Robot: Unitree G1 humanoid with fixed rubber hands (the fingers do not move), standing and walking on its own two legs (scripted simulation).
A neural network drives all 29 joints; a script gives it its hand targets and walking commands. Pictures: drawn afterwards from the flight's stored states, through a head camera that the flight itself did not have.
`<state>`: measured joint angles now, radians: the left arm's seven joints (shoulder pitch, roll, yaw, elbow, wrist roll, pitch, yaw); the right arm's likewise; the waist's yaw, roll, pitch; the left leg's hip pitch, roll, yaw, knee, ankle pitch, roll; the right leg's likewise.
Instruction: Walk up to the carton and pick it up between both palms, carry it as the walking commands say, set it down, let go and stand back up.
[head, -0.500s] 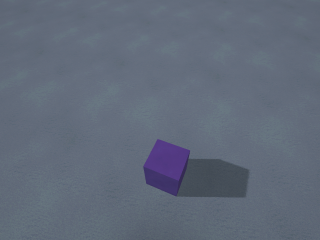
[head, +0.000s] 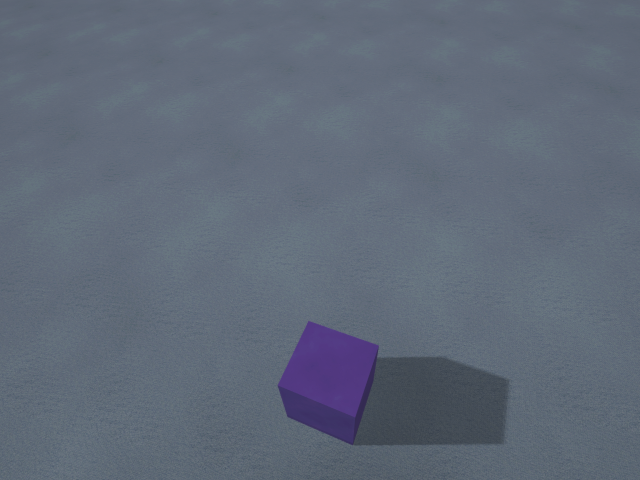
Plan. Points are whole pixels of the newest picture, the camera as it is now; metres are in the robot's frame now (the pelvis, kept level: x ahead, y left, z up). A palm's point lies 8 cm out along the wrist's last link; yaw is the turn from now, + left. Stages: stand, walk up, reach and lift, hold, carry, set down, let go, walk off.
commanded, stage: walk up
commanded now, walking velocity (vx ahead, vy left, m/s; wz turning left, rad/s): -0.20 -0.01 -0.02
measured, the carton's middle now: (330, 383) +0.48 +0.05 -0.63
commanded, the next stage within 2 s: none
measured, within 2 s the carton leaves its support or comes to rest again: neither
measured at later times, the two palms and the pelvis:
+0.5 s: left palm out of the picture -0.02 +0.27 -0.15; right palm out of the picture -0.02 -0.21 -0.09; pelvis -0.07 +0.05 +0.01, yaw +0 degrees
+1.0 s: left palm out of the picture -0.10 +0.25 -0.13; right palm out of the picture -0.04 -0.22 -0.12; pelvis -0.09 +0.02 +0.01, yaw -1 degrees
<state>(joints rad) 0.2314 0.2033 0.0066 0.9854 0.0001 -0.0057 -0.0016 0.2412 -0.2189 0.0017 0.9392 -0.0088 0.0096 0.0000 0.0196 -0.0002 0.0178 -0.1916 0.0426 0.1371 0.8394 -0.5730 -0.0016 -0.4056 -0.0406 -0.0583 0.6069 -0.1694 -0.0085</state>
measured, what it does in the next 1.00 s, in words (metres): steps on the spot: left foot, then right foot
